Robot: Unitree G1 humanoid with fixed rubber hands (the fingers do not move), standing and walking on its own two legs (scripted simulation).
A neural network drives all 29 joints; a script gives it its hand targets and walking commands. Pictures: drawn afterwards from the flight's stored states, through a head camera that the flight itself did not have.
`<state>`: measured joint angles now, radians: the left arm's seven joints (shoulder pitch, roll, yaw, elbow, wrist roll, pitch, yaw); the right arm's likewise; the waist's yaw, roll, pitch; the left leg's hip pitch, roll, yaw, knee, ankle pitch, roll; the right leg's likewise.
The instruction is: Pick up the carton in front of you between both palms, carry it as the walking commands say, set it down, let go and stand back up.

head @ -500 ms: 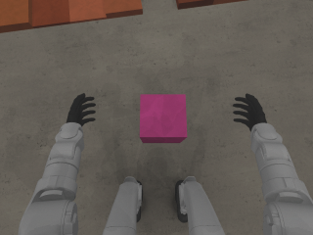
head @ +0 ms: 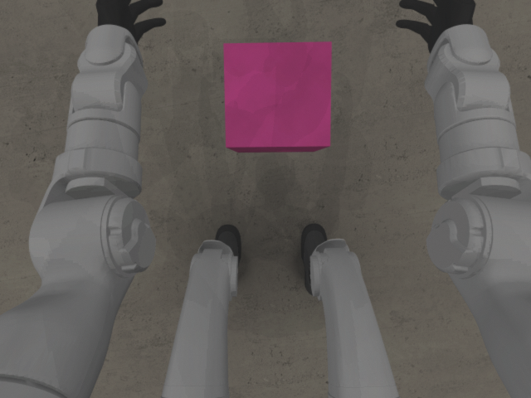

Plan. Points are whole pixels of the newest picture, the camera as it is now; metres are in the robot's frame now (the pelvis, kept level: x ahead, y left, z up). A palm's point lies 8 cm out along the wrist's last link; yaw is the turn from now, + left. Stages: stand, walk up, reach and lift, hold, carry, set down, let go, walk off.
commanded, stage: reach and lift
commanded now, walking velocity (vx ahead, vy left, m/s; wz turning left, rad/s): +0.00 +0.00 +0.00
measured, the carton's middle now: (276, 107) +0.52 -0.01 -0.49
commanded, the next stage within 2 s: none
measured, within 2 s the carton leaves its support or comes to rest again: leaves its support in 1.64 s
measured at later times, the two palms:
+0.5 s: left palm (176, 96) +0.52 +0.19 -0.34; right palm (380, 98) +0.51 -0.20 -0.34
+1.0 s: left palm (189, 98) +0.53 +0.18 -0.42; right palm (360, 94) +0.53 -0.18 -0.41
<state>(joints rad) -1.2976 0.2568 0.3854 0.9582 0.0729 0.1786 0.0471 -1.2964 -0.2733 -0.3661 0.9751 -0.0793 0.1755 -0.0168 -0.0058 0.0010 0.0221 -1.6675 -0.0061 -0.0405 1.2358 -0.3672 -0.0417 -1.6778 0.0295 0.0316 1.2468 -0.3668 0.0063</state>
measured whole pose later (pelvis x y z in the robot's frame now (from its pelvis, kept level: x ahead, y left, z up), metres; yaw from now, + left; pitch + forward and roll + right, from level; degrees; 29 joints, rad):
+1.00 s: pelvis -0.03 +0.01 -0.26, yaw +0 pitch +37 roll +0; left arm -1.50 0.37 0.06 1.14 -0.24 0.06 0.12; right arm -1.52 -0.40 -0.07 1.17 0.21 0.05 -0.11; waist -0.01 0.00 0.38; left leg -2.26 -0.05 -0.04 2.22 -0.61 -0.06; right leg -2.26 0.04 0.04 2.23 -0.60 0.04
